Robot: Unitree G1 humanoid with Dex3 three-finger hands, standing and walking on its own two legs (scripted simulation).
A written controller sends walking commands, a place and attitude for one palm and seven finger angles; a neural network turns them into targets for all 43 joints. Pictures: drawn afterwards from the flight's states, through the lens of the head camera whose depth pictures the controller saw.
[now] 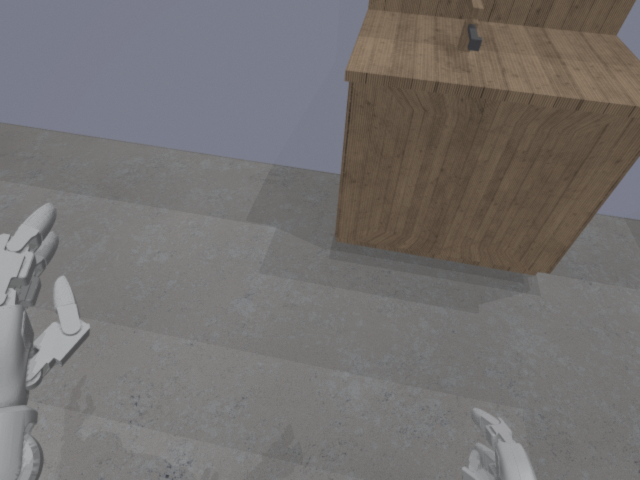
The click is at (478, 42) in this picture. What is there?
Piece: tap's lever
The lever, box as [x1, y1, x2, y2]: [468, 36, 481, 50]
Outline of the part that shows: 471,36 468,44 468,49 478,50 481,42 481,37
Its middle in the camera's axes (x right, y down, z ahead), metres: +0.41 -0.53 +1.04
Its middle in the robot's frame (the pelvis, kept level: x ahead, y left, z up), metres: +1.16 -0.34 +0.10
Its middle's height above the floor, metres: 0.87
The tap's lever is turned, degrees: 0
